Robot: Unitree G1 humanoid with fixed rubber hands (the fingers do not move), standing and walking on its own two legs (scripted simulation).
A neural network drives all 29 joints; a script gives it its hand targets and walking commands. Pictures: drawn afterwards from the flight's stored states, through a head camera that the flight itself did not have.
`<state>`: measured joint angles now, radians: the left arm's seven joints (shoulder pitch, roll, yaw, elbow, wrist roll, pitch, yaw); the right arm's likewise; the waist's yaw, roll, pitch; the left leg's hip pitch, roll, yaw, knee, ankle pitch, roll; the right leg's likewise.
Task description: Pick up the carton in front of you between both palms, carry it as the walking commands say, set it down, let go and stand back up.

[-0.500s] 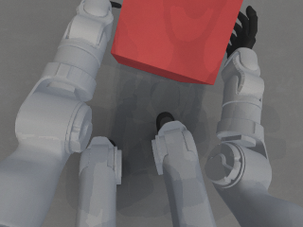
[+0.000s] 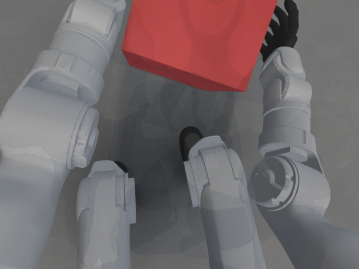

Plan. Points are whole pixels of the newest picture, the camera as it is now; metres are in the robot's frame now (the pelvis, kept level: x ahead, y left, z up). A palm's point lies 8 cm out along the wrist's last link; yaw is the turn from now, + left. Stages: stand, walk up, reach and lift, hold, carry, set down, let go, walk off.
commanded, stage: set down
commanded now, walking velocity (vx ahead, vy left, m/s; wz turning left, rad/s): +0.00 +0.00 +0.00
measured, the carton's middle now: (189, 28) +0.52 -0.14 -0.26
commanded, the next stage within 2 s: none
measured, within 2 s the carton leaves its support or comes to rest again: rests again in 0.24 s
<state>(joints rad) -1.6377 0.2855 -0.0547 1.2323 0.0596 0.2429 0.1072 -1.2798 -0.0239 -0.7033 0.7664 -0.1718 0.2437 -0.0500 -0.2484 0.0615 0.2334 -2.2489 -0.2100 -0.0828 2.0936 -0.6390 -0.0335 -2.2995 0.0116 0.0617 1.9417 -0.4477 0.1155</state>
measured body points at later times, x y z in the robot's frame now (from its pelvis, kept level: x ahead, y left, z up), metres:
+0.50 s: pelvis +0.00 +0.00 -0.01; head +0.38 +0.00 +0.22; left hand +0.58 -0.01 -0.21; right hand +0.46 -0.29 -0.20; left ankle +0.08 +0.10 -0.38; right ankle +0.14 -0.15 -0.38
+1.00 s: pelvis -0.01 +0.00 -0.02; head +0.38 +0.00 +0.19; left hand +0.61 +0.04 -0.23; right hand +0.45 -0.32 -0.21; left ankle +0.08 +0.10 -0.38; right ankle +0.14 -0.15 -0.38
